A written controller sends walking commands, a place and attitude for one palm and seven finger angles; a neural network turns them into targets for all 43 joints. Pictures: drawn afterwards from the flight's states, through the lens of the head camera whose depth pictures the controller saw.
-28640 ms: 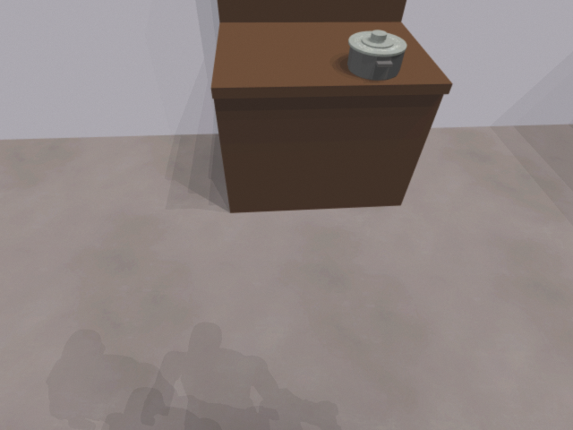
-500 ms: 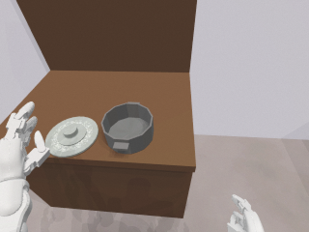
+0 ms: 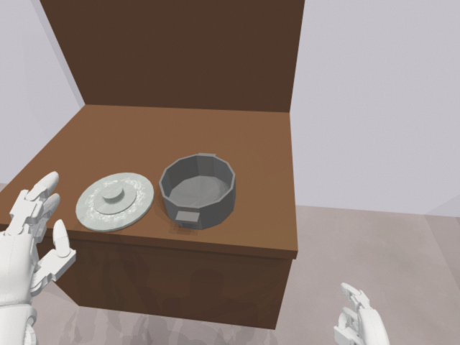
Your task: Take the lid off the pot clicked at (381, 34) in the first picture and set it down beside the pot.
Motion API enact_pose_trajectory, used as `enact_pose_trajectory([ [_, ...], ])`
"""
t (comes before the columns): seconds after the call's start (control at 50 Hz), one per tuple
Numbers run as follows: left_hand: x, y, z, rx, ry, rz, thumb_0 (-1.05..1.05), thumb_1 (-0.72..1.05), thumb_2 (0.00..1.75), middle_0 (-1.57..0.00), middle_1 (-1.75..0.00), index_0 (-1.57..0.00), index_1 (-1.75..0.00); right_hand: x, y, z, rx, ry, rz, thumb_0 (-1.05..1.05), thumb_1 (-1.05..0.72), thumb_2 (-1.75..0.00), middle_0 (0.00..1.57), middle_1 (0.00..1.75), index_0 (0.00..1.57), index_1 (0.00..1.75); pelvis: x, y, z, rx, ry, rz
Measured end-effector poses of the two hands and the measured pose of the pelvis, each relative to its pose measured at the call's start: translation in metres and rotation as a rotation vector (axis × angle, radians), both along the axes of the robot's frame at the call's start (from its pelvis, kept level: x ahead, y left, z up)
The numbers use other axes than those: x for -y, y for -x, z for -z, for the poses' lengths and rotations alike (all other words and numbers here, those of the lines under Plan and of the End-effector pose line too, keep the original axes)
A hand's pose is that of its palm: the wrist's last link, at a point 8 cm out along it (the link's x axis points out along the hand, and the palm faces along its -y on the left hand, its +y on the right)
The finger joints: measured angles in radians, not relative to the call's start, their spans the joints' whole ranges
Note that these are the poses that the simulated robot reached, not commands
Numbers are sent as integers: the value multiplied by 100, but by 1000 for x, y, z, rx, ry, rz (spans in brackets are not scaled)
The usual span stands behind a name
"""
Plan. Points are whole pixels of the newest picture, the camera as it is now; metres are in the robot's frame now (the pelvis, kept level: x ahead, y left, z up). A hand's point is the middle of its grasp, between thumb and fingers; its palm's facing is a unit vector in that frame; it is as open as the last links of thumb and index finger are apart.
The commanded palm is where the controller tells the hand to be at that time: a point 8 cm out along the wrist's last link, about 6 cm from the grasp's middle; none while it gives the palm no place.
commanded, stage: step back with the hand held close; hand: left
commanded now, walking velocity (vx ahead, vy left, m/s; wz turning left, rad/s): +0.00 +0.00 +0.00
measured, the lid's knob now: (113, 193) +0.48 +0.39 -0.07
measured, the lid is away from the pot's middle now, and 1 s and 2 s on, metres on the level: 0.23 0.23 0.23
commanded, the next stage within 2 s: stop stepping back and stand still in 1.72 s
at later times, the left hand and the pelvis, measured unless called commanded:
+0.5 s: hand (46, 271) +0.16 +0.26 +0.14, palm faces +0.27 -0.84 -0.48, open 7.4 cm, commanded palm +0.10 +0.31 +0.17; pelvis -0.04 +0.03 -0.01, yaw -1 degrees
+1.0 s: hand (11, 318) +0.10 +0.26 +0.15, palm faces +0.38 -0.80 -0.46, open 7.4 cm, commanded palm +0.03 +0.30 +0.17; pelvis -0.09 +0.02 -0.03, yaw +1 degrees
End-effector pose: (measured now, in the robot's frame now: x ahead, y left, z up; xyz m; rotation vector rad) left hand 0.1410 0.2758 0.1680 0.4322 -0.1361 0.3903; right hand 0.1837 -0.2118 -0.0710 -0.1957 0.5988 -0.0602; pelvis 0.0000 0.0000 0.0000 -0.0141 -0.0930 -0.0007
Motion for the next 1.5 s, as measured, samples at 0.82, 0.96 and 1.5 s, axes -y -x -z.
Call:
enact_pose_trajectory([
  [0.82, -26, 63, 3, 126, -96, 102, 2, 89, 90, -21, -30, -21, -30, -9, 109, 12, -69, 68, 88, 1, -91, -89, 20, 31, 20, 30, -29, 77, 22, -84, 9, 1],
  [0.96, -30, 77, 1, 139, -171, 100, 2, 89, 90, -21, -30, -21, -30, -1, 125, 13, -32, 62, 112, 1, -91, -89, 20, 30, 20, 30, -25, 89, 28, -65, 4, -4],
  [1.5, -5, 133, -4, 206, -133, 114, 2, 89, 90, -21, -30, -21, -30, 6, 172, 30, -112, 28, 57, 1, -91, -89, 20, 30, 20, 30, -6, 138, 30, -75, -10, -30],
])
